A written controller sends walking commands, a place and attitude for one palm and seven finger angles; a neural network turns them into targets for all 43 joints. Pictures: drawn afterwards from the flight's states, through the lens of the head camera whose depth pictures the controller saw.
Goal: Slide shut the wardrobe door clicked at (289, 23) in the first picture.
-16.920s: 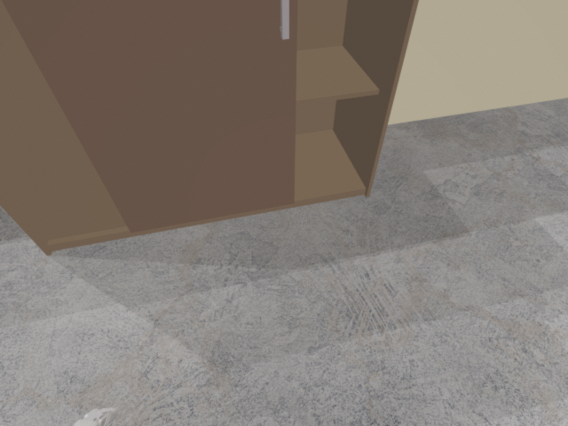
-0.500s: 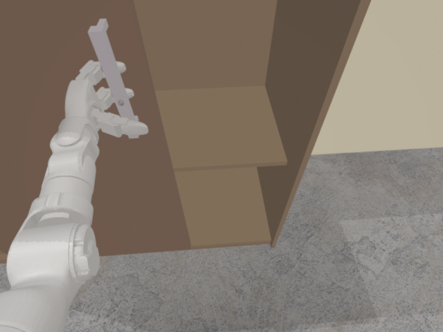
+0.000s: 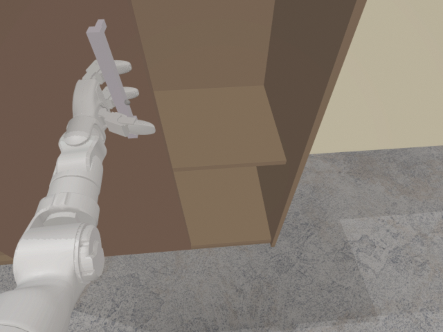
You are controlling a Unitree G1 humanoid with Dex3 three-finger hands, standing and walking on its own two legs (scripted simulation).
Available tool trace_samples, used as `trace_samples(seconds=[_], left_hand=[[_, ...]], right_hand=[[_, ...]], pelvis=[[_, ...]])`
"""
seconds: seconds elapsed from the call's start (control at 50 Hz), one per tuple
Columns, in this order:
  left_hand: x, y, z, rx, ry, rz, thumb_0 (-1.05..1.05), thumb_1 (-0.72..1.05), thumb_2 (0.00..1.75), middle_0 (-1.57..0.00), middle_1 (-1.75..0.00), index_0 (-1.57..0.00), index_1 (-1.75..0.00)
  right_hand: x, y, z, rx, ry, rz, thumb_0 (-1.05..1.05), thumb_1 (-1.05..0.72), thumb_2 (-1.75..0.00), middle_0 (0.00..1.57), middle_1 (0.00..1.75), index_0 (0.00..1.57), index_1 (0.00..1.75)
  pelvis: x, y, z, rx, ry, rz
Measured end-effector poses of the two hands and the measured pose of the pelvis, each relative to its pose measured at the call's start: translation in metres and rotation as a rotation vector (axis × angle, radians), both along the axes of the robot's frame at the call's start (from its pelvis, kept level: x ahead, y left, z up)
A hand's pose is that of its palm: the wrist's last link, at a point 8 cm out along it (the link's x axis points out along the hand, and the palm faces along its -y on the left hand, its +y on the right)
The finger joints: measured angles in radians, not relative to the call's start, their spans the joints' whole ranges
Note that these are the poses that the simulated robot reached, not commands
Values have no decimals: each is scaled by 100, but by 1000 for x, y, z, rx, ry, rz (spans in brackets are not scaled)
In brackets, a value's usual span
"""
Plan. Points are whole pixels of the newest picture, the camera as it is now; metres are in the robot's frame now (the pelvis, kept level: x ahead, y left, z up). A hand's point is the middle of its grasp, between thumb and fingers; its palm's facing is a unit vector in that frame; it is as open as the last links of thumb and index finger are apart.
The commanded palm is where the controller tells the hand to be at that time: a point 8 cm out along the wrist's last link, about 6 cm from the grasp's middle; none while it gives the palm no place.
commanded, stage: slide the fingers in behind the handle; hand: left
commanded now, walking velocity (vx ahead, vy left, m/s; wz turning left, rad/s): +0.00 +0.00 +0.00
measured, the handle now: (118, 85) +0.52 +0.19 +0.18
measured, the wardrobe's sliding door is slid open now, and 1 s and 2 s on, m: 0.37 0.37 0.37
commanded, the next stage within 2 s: grip the handle and tug to test in 0.02 s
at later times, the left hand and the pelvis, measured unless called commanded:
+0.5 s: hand (128, 101) +0.47 +0.16 +0.18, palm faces +0.08 -1.00 -0.01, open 10.7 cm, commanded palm +0.44 +0.21 +0.17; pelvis +0.00 +0.00 +0.00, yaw +0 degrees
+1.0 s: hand (127, 102) +0.47 +0.16 +0.18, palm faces +0.07 -1.00 +0.00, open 5.6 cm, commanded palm +0.44 +0.22 +0.17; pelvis +0.01 +0.00 +0.00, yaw -1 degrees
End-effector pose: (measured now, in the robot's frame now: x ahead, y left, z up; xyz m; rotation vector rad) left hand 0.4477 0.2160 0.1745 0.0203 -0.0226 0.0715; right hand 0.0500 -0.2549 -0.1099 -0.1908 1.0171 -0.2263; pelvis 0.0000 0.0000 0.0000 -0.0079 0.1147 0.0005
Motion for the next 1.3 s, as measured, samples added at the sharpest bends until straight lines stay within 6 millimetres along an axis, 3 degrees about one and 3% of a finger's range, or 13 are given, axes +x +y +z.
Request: trace_samples(seconds=[0.18,0.3,0.82,1.3], left_hand=[[0,-1,-1,-9,0,2,-2,-50,30,-31,-122,-30,-120],[0,-3,2,5,-13,-6,-2,-39,35,-32,-123,-31,-122],[-3,1,2,-8,-5,8,0,71,82,-41,-136,-39,-135],[-3,-1,1,-17,-8,3,0,73,83,-39,-139,-37,-137]], right_hand=[[1,0,0,2,-1,0,0,-90,-90,20,30,20,30],[2,0,0,1,-8,-4,0,-90,-90,20,30,20,30],[19,1,4,2,-46,-3,0,-90,-90,20,30,20,30],[16,3,6,7,-46,-28,1,-90,-90,20,30,20,30]], pelvis=[[1,0,0,0,-2,-1],[1,0,0,0,-2,-2],[6,1,2,-2,-14,-8],[9,3,3,-1,-17,-23]])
